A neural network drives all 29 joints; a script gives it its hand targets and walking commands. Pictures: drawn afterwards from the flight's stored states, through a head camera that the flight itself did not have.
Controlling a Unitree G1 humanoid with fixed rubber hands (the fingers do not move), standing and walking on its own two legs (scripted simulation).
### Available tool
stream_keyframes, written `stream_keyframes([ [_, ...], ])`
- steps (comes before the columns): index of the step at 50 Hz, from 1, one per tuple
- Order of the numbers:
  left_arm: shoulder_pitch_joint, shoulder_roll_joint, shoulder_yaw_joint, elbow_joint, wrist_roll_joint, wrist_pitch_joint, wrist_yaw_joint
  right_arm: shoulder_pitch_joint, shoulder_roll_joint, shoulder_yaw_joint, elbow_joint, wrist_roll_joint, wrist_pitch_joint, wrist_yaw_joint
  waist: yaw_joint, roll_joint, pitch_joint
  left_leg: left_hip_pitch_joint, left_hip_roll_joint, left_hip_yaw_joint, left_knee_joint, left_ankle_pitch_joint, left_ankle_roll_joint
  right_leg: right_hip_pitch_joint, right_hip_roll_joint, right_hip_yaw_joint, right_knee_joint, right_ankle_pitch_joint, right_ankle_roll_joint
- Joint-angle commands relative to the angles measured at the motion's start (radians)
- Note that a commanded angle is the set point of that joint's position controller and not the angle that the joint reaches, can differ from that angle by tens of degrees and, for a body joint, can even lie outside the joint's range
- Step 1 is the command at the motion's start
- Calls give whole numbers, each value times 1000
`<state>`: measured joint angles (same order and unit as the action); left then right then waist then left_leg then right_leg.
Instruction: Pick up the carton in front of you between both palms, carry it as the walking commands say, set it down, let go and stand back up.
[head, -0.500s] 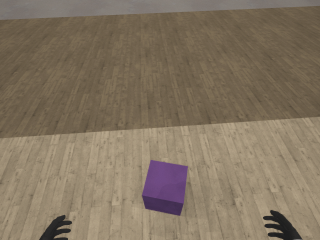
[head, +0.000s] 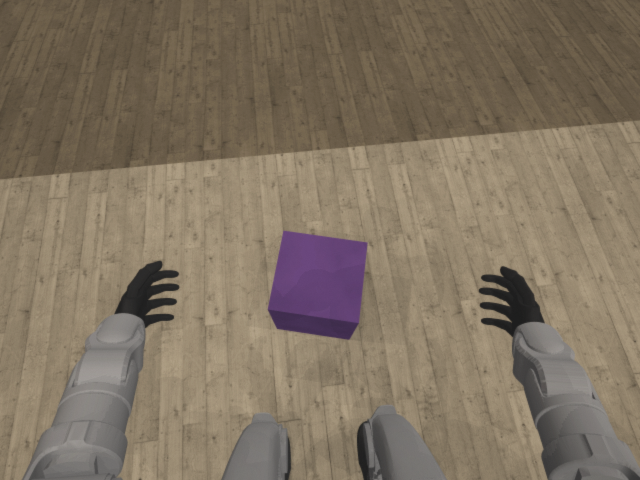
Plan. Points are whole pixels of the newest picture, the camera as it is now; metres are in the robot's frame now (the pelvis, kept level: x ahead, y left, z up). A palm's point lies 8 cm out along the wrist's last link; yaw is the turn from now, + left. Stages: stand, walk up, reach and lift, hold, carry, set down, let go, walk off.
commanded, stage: reach and lift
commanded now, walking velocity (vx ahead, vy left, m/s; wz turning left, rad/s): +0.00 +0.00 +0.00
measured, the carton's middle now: (318, 289) +0.50 -0.01 -0.58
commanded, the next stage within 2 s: none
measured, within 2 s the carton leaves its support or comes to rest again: neither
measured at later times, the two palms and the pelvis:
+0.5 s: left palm (200, 208) +0.52 +0.18 -0.13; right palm (449, 238) +0.45 -0.21 -0.14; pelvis -0.06 +0.01 -0.05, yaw +0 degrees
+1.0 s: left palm (234, 246) +0.53 +0.16 -0.33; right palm (417, 268) +0.46 -0.20 -0.32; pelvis -0.03 +0.01 -0.15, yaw -3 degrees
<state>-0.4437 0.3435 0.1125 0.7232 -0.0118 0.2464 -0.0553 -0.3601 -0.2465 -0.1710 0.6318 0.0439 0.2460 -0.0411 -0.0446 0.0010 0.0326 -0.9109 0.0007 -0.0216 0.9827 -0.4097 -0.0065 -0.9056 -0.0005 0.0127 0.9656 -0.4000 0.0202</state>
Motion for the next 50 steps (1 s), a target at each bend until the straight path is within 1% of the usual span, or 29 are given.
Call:
stream_keyframes([
  [1, -283, 147, 35, -56, -15, -13, 7, -207, -122, -53, -72, 13, -18, -25, -18, 54, -622, 307, -34, -9, -7, 574, -24, 72, 53, -25, -39, 495, 33],
  [2, -323, 153, 38, -41, -14, -13, 7, -245, -119, -59, -66, 17, -16, -32, -15, 57, -661, 285, -35, -7, -5, 558, -25, 79, 53, -24, -33, 494, 33],
  [3, -367, 161, 44, -22, -13, -11, 6, -296, -118, -61, -65, 21, -11, -39, -11, 53, -688, 249, -37, -1, -10, 509, -23, 93, 51, -21, -33, 472, 33],
  [6, -537, 180, 55, 34, -7, 2, 0, -459, -107, -71, -55, 27, 7, -55, -13, 47, -721, 179, -40, 8, -35, 370, -15, 55, 48, -38, -39, 345, 37],
  [9, -724, 199, 64, 94, 2, 17, -8, -623, -98, -93, -30, 24, 28, -70, -23, 44, -735, 106, -42, 20, -56, 226, -13, 24, 45, -54, -45, 226, 41],
  [11, -845, 212, 69, 136, 6, 25, -14, -726, -94, -113, -6, 18, 40, -79, -33, 46, -756, 76, -46, 25, -63, 153, -12, 1, 44, -65, -46, 164, 43],
  [14, -1002, 224, 78, 204, 17, 32, -22, -855, -85, -150, 37, 2, 52, -91, -53, 57, -795, 52, -51, 29, -59, 87, -14, -38, 47, -79, -41, 107, 44],
  [17, -1126, 229, 94, 262, 47, 31, -34, -956, -65, -197, 70, -25, 53, -96, -69, 74, -827, 29, -56, 32, -45, 71, -19, -69, 52, -89, -32, 93, 45],
  [21, -1254, 229, 127, 299, 98, 16, -46, -1066, -34, -264, 75, -71, 38, -92, -80, 91, -880, 13, -66, 30, -25, 113, -24, -86, 60, -98, -18, 141, 48],
  [24, -1331, 227, 150, 299, 129, 2, -46, -1125, -16, -306, 53, -100, 20, -85, -87, 107, -944, 40, -74, 25, -1, 209, -22, -101, 70, -105, -1, 222, 51],
  [26, -1352, 218, 164, 286, 150, -7, -42, -1124, -3, -327, 33, -117, 9, -82, -92, 124, -1021, 93, -81, 22, 22, 325, -21, -106, 79, -110, 14, 306, 53],
  [29, -1330, 193, 180, 248, 173, -21, -34, -1065, 16, -344, -7, -134, -15, -76, -96, 154, -1135, 212, -84, 10, 61, 579, -22, -139, 89, -116, 31, 466, 52],
  [32, -1268, 131, 199, 219, 187, -46, -30, -995, 52, -358, -20, -149, -55, -61, -94, 174, -1136, 264, -69, -19, 105, 816, -20, -254, 88, -111, 46, 577, 51],
  [34, -1224, 87, 215, 209, 198, -66, -29, -962, 75, -371, -16, -163, -85, -50, -93, 180, -1100, 245, -55, -38, 135, 906, -17, -347, 85, -103, 60, 605, 50],
  [35, -1206, 71, 224, 208, 203, -76, -27, -953, 83, -378, -12, -171, -98, -46, -89, 179, -1082, 212, -51, -43, 150, 915, -17, -383, 84, -100, 73, 608, 51],
  [36, -1191, 60, 233, 208, 209, -86, -25, -947, 88, -384, -6, -179, -111, -43, -85, 176, -1067, 161, -50, -43, 166, 896, -18, -409, 83, -98, 92, 605, 52],
  [38, -1163, 52, 247, 215, 216, -103, -16, -939, 96, -394, 14, -194, -130, -41, -75, 155, -1039, 5, -56, -31, 198, 797, -22, -419, 82, -91, 147, 589, 55],
  [40, -1130, 53, 248, 235, 213, -120, -4, -931, 106, -398, 43, -203, -145, -40, -67, 121, -1007, -192, -64, -16, 239, 682, -24, -408, 81, -84, 225, 575, 60],
  [42, -1110, 60, 237, 257, 200, -135, 10, -931, 116, -392, 69, -202, -155, -42, -56, 91, -976, -359, -69, -6, 294, 608, -25, -410, 79, -77, 305, 570, 66],
  [44, -1114, 83, 222, 268, 182, -147, 26, -940, 112, -374, 86, -184, -161, -48, -43, 73, -981, -469, -74, 3, 362, 557, -26, -422, 79, -71, 384, 569, 70],
  [46, -1134, 113, 197, 272, 154, -155, 41, -957, 94, -344, 97, -149, -164, -58, -37, 68, -1017, -534, -76, 11, 438, 526, -27, -434, 78, -67, 464, 575, 72],
  [50, -1225, 180, 100, 254, 57, -161, 68, -1020, 21, -260, 99, -54, -165, -88, -50, 94, -1162, -540, -72, 20, 599, 510, -32, -458, 72, -71, 618, 585, 71],
])
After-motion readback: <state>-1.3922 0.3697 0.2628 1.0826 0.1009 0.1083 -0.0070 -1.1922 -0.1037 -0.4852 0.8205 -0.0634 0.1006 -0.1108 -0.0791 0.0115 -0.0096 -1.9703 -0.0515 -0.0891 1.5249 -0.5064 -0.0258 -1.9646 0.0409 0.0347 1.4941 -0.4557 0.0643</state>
